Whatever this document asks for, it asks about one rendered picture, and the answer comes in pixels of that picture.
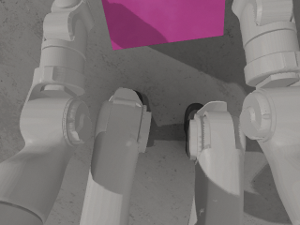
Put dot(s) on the left robot upper arm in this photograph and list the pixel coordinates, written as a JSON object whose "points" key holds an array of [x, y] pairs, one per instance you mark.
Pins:
{"points": [[52, 128]]}

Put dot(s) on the left robot forearm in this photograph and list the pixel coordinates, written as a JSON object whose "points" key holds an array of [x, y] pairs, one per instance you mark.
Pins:
{"points": [[63, 51]]}

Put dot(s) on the right robot forearm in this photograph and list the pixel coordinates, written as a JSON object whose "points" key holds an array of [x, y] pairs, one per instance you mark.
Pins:
{"points": [[269, 37]]}

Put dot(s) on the carton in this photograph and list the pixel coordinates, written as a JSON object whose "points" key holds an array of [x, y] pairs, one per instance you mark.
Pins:
{"points": [[138, 23]]}

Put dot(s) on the robot shin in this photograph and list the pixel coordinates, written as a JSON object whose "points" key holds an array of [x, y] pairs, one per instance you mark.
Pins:
{"points": [[106, 107], [221, 106]]}

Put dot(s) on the left robot shin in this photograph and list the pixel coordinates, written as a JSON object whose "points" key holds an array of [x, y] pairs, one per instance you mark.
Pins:
{"points": [[106, 107]]}

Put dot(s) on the right robot shin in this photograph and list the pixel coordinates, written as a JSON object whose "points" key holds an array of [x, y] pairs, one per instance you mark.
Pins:
{"points": [[221, 106]]}

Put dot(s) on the right robot upper arm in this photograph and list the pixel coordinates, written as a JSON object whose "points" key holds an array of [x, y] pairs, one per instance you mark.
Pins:
{"points": [[271, 116]]}

